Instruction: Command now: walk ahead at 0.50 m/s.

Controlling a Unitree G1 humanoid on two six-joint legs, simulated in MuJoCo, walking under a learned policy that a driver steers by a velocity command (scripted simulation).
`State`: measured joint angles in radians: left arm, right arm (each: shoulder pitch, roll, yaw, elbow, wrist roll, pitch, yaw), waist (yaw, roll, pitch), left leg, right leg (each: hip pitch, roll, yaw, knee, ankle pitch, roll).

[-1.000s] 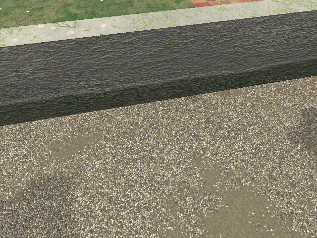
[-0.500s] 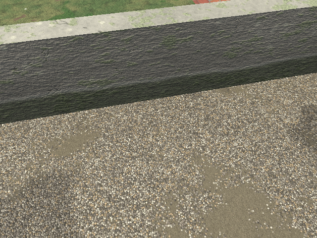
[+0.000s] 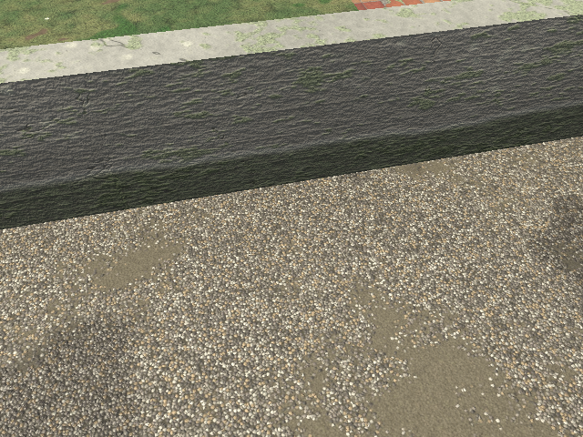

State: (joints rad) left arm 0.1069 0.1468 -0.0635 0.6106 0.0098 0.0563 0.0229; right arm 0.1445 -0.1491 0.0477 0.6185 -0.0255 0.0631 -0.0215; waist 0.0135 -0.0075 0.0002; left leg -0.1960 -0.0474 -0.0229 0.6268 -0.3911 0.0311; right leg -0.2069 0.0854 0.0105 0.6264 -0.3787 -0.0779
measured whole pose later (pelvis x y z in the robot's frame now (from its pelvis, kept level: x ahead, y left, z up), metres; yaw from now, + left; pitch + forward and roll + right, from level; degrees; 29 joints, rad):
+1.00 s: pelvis +0.00 +0.00 +0.00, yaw +0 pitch -2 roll +0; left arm 0.11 0.14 -0.07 0.60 0.01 0.05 0.02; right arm 0.14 -0.14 0.05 0.61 -0.03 0.06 -0.02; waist 0.01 -0.01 0.00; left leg -0.20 -0.05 -0.03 0.63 -0.40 0.03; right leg -0.21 0.08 0.00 0.63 -0.38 -0.08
